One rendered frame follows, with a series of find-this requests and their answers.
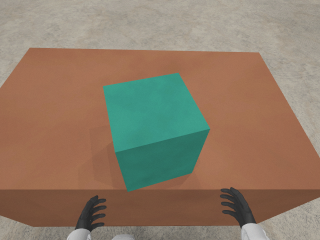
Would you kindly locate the robot right hand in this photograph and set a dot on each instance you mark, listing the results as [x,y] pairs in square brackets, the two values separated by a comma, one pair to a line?
[242,213]

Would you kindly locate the pedestal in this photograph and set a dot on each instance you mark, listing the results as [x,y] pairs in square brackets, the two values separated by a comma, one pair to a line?
[57,150]

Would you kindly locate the carton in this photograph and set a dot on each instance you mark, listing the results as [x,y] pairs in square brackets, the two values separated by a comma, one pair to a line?
[157,129]

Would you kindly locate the robot left hand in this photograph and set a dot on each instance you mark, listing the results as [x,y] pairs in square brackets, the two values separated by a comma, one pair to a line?
[86,218]

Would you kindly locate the robot left forearm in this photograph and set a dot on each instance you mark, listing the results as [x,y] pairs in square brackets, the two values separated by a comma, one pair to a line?
[80,234]

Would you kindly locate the robot right forearm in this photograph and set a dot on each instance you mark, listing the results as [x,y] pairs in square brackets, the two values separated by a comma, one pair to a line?
[253,231]

